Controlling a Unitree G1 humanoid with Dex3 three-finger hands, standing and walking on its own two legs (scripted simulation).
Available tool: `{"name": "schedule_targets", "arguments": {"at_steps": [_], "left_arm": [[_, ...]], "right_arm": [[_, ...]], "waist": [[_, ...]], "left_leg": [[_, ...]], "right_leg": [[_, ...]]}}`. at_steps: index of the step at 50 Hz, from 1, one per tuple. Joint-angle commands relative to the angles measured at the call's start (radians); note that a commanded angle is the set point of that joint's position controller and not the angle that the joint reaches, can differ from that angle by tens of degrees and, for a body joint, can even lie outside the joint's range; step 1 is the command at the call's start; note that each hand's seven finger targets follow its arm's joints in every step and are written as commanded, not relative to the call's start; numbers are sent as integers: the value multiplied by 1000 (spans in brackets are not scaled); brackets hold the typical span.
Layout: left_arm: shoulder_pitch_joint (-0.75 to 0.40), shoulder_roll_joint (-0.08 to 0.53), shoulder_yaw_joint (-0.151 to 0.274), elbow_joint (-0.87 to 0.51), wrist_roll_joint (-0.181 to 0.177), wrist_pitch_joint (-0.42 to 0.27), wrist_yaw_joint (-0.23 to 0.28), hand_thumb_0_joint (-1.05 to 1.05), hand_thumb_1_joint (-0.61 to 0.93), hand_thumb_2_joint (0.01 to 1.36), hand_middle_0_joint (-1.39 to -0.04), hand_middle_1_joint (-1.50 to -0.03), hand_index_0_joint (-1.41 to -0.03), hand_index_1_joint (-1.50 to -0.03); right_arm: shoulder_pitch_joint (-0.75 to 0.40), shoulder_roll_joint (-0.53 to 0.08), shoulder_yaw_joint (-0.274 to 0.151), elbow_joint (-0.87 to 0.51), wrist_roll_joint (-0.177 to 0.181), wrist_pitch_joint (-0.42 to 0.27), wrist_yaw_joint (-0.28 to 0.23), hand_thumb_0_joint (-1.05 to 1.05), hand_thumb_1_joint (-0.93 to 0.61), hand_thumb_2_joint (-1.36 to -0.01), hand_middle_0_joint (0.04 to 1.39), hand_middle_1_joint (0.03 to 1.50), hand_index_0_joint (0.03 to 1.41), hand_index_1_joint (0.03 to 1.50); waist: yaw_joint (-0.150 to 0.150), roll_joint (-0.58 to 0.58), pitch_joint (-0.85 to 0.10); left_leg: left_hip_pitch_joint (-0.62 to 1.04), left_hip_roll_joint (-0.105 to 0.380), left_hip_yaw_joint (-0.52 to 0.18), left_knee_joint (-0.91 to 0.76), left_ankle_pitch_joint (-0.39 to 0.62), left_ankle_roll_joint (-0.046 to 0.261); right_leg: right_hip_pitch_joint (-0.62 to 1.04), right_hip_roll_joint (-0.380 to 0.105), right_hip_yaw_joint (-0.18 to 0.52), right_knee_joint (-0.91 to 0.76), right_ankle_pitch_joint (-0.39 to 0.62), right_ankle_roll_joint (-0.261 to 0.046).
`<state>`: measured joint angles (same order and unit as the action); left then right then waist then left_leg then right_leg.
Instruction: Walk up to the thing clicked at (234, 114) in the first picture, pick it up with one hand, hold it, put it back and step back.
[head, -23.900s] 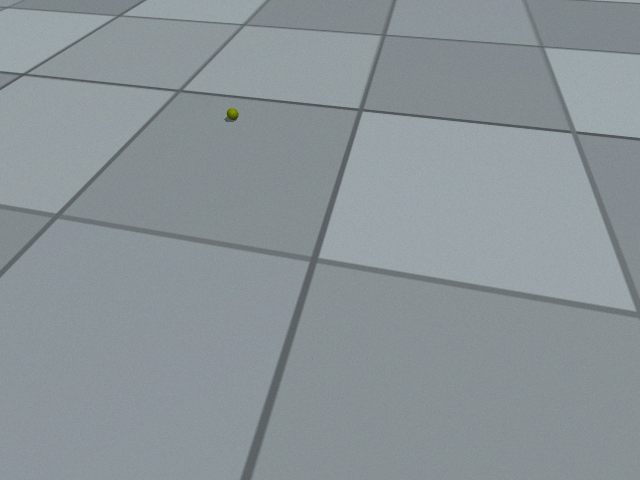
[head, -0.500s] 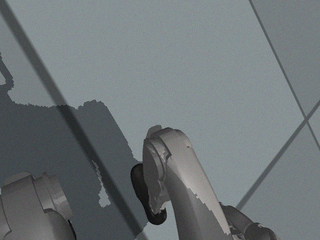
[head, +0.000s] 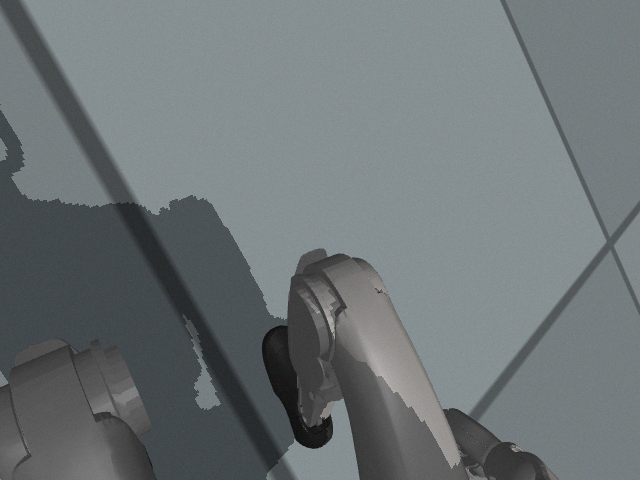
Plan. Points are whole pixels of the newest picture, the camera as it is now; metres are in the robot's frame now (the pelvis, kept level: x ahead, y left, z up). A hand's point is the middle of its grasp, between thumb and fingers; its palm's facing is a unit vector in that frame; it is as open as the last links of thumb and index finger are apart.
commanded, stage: close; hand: left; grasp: from above
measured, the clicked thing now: out of the picture +0.42 +0.36 -0.26
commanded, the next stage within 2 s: settle in 0.78 s
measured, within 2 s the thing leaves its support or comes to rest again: leaves its support in 1.22 s
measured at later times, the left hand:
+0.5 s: hand out of the picture +0.41 +0.35 -0.25, palm faces -0.45 -0.17 -0.88, open 8.5 cm
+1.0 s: hand out of the picture +0.41 +0.35 -0.25, palm faces -0.45 -0.17 -0.88, open 8.4 cm
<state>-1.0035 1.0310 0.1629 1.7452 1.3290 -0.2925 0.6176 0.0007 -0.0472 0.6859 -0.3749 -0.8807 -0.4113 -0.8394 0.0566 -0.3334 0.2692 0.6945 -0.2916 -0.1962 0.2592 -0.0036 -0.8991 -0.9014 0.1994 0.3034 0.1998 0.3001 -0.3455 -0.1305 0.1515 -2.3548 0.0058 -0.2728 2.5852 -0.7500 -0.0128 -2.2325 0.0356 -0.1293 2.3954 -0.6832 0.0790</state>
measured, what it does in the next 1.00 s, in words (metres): stands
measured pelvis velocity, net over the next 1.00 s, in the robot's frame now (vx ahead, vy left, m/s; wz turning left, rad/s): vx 0.00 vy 0.00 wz -0.01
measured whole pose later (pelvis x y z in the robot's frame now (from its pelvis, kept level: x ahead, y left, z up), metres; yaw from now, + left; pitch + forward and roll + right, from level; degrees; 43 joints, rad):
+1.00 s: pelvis +0.00 +0.00 +0.00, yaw +0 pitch +27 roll -15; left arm -1.02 1.05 0.15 1.74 1.32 -0.28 0.61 -0.02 0.21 0.38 -0.69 -0.62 -0.80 -0.56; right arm 0.06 -0.34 0.30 0.67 -0.29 -0.20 0.24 0.00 -0.90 -0.90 0.20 0.30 0.20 0.30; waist -0.35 -0.14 0.16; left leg -2.36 0.01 -0.28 2.59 -0.74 -0.01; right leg -2.23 0.04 -0.13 2.39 -0.67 0.08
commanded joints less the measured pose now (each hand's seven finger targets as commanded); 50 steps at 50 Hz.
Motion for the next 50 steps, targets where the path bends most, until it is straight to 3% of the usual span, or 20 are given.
{"name": "schedule_targets", "arguments": {"at_steps": [1,2,3,7,10,16,19,20,21,22,23,25,26,35,38,41,43,46,48,50], "left_arm": [[-235,234,0,-81,3,-12,53,0,94,640,-470,-834,-516,-787],[-237,224,-10,-72,1,-11,55,0,108,611,-481,-818,-529,-768],[-233,257,18,-83,3,-9,64,0,113,605,-477,-827,-528,-774],[-244,220,-29,-65,7,4,62,0,158,560,-512,-796,-566,-739],[-248,271,8,-88,0,13,73,0,181,527,-537,-756,-589,-701],[-245,244,-12,-55,-11,31,54,0,264,508,-597,-738,-652,-680],[-233,240,-9,-67,-25,35,39,0,335,473,-646,-719,-705,-657],[-214,269,13,-88,-31,31,39,0,343,473,-656,-713,-714,-652],[-235,249,-10,-111,-35,28,31,0,361,464,-674,-699,-731,-640],[-210,253,1,-66,-38,30,29,0,368,456,-675,-700,-735,-638],[-202,229,-16,-81,-32,30,20,0,388,464,-694,-698,-753,-637],[-190,245,1,-77,-42,22,24,0,419,478,-724,-691,-779,-633],[-181,222,-12,-55,-39,21,17,0,437,466,-730,-686,-788,-626],[-208,256,-4,-99,-23,-2,24,0,635,539,-899,-689,-947,-640],[-191,222,-24,-42,-21,2,24,0,665,535,-926,-668,-972,-621],[-217,259,-7,-104,-24,-2,31,0,708,551,-956,-676,-1002,-629],[-205,237,-21,-53,-19,4,27,0,747,543,-982,-675,-1030,-625],[-193,242,-20,-39,-24,5,26,0,658,552,-972,-675,-1025,-623],[-214,277,8,-116,-27,9,26,0,661,542,-966,-672,-1022,-617],[-218,255,-4,-136,-30,17,16,0,639,562,-962,-673,-1011,-625]], "right_arm": [[185,-341,-102,13,3,-1,-8,0,-890,-898,200,300,200,300],[179,-341,-97,12,2,-6,-7,0,-891,-898,200,300,200,300],[187,-342,-95,14,0,-2,-10,0,-891,-898,200,300,200,300],[169,-341,-95,6,3,-15,-11,0,-892,-898,199,300,199,300],[184,-350,-95,11,5,-17,-12,0,-892,-898,199,300,199,300],[170,-350,-95,9,13,-24,-13,0,-892,-898,199,300,199,300],[179,-349,-94,2,8,-25,-12,0,-891,-898,199,300,199,300],[176,-351,-96,2,10,-21,-16,0,-891,-898,199,300,199,300],[169,-348,-94,-12,13,-21,-16,0,-892,-898,199,300,199,300],[175,-346,-92,-1,14,-18,-17,0,-892,-898,199,300,199,300],[181,-349,-96,-7,13,-18,-15,0,-892,-898,199,300,199,300],[181,-345,-95,-4,16,-11,-20,0,-891,-898,199,300,199,300],[184,-341,-92,-4,13,-13,-16,0,-890,-897,199,300,199,300],[180,-343,-81,-5,7,1,-21,0,-893,-899,199,300,199,300],[184,-328,-65,-7,4,3,-18,0,-892,-898,199,300,199,300],[177,-350,-80,-10,4,0,-23,0,-891,-898,199,300,199,300],[171,-331,-60,-14,5,-4,-17,0,-892,-898,199,300,199,300],[169,-327,-60,-15,5,-5,-23,0,-906,-900,200,300,200,300],[185,-347,-83,-13,8,-3,-24,0,-904,-899,200,300,200,300],[182,-346,-95,-15,10,-2,-24,0,-907,-900,200,300,200,300]], "waist": [[-52,525,-623],[-54,525,-612],[-46,523,-632],[-56,519,-609],[-42,528,-657],[-52,531,-614],[-48,523,-624],[-29,525,-655],[-33,536,-661],[-39,512,-638],[-45,507,-632],[-31,513,-652],[-46,502,-617],[-37,539,-648],[-59,486,-590],[-38,534,-642],[-54,491,-592],[-51,471,-583],[-26,534,-645],[-22,567,-678]], "left_leg": [[507,26,117,-280,272,12],[507,25,114,-285,269,11],[510,27,114,-289,270,12],[501,27,123,-279,234,13],[515,26,121,-284,268,14],[499,29,119,-281,266,11],[496,26,119,-286,258,12],[507,28,120,-289,268,12],[502,26,124,-282,270,15],[488,28,121,-282,258,15],[489,26,124,-276,271,16],[501,28,116,-288,275,12],[491,27,116,-282,270,13],[513,27,120,-285,283,11],[464,25,120,-275,254,18],[507,27,114,-288,271,12],[486,29,106,-280,251,14],[453,26,121,-274,218,20],[511,26,112,-302,251,10],[539,29,112,-306,273,4]], "right_leg": [[304,39,-146,-164,288,-91],[303,38,-146,-164,284,-91],[319,44,-146,-171,285,-92],[299,41,-138,-170,261,-91],[326,43,-139,-171,285,-93],[301,42,-137,-165,283,-93],[314,41,-141,-171,277,-91],[337,44,-139,-178,282,-92],[334,43,-135,-178,284,-92],[332,41,-137,-177,279,-91],[332,43,-137,-179,290,-88],[336,44,-140,-177,286,-92],[319,43,-143,-172,285,-90],[346,46,-139,-182,296,-91],[325,45,-142,-181,279,-89],[323,45,-145,-175,280,-92],[298,38,-149,-163,269,-88],[325,44,-137,-190,250,-86],[323,42,-143,-179,263,-93],[320,44,-140,-175,276,-98]]}}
